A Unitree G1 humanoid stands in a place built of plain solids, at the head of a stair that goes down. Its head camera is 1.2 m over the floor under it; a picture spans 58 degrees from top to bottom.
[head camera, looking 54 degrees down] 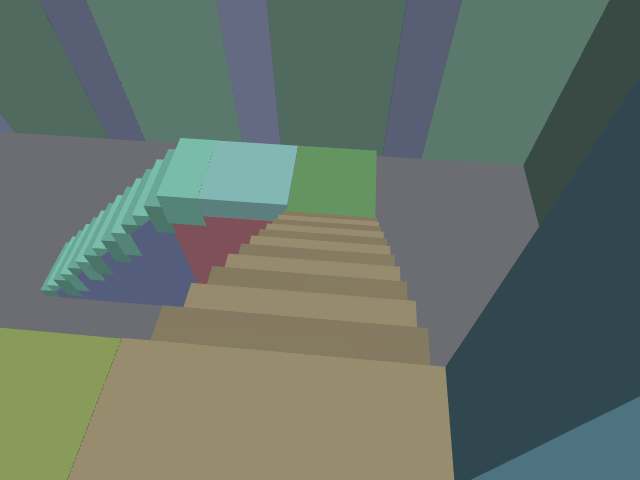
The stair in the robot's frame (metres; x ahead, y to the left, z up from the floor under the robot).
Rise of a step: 0.19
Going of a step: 0.21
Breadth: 0.94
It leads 5 degrees to the right of straight ahead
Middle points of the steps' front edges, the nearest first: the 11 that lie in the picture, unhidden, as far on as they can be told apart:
0.47 0.11 0.00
0.68 0.09 -0.19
0.88 0.08 -0.38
1.09 0.06 -0.58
1.30 0.04 -0.77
1.50 0.02 -0.97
1.71 0.00 -1.16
1.91 -0.02 -1.35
2.12 -0.04 -1.55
2.33 -0.06 -1.74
2.53 -0.08 -1.94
